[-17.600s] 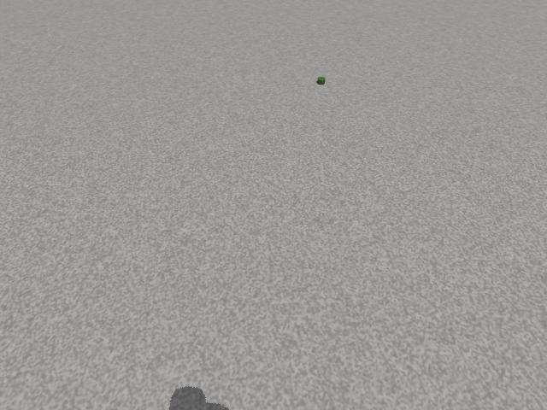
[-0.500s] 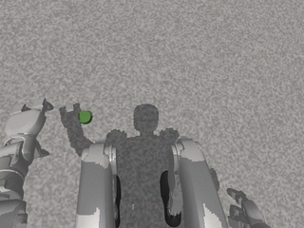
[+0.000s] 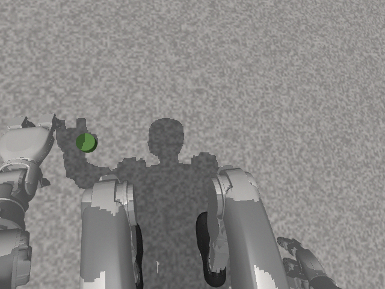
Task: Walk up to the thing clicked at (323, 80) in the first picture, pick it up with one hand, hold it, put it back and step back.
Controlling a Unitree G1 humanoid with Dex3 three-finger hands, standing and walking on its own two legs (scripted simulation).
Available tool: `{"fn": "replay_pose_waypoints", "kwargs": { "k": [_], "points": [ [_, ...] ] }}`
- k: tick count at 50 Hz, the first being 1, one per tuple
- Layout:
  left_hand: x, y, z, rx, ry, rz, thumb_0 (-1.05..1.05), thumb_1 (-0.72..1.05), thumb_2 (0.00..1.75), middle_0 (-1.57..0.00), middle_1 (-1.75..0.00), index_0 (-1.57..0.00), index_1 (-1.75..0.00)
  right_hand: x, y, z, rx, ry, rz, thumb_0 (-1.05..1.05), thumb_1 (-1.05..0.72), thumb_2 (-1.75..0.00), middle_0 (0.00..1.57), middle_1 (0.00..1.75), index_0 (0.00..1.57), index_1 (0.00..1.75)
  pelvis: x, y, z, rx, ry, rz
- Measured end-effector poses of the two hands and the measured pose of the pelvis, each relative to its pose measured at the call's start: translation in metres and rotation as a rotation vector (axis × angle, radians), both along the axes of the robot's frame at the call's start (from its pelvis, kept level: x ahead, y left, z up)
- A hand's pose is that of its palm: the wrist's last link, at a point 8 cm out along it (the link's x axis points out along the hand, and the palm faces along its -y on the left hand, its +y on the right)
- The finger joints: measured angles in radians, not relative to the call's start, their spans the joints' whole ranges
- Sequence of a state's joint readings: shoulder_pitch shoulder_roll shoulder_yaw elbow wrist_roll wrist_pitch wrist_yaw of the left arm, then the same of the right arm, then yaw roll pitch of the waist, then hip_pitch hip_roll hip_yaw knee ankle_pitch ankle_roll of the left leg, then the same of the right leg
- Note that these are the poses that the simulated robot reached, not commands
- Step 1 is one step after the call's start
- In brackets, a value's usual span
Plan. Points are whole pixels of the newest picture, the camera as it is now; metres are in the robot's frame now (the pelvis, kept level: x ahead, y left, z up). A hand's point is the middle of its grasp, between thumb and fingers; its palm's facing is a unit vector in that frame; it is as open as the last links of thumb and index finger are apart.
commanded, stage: rise first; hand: left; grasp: from above
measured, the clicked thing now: (86, 143) +0.45 +0.24 -0.34
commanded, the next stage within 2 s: approach in 0.92 s
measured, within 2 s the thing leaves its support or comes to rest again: neither
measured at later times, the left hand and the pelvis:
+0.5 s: hand (49, 152) +0.40 +0.29 -0.21, palm faces -0.46 -0.08 -0.88, open 13.6 cm; pelvis +0.01 +0.00 -0.02, yaw -1 degrees
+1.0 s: hand (53, 147) +0.41 +0.29 -0.22, palm faces -0.44 -0.08 -0.89, open 13.6 cm; pelvis +0.00 +0.00 -0.03, yaw -2 degrees
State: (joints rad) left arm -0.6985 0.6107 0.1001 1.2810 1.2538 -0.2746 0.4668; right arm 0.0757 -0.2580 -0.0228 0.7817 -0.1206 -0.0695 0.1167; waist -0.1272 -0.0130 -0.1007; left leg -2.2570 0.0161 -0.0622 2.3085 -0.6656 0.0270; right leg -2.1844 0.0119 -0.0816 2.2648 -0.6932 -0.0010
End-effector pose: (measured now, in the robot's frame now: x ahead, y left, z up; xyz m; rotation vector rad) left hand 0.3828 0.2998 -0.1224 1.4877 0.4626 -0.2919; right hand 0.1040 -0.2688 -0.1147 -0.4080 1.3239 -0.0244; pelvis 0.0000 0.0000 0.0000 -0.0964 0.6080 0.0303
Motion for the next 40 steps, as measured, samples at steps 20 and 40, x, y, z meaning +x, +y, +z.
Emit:
{"fn": "replay_pose_waypoints", "kwargs": {
  "k": [20, 40],
  "points": [
    [0.018, -0.005, -0.024, 0.001, -0.004, 0.036, 0.0, -0.43, 0.93, -0.19, -0.89, -0.18, -0.9, -0.013, -0.005, -0.018, -0.005, 0.051, -0.008, 0.0, -0.91, -0.9, 0.2, 0.3, 0.2, 0.3, 0.005, -0.004, -0.019, 0.0, -0.006, -0.019],
    [0.025, -0.009, -0.039, 0.002, -0.016, 0.026, 0.0, -0.43, 0.93, -0.18, -0.91, -0.17, -0.91, -0.023, -0.01, -0.018, -0.026, 0.059, -0.011, 0.0, -0.91, -0.9, 0.2, 0.3, 0.2, 0.3, 0.005, -0.002, -0.028, -0.008, -0.016, -0.026]
  ]
}}
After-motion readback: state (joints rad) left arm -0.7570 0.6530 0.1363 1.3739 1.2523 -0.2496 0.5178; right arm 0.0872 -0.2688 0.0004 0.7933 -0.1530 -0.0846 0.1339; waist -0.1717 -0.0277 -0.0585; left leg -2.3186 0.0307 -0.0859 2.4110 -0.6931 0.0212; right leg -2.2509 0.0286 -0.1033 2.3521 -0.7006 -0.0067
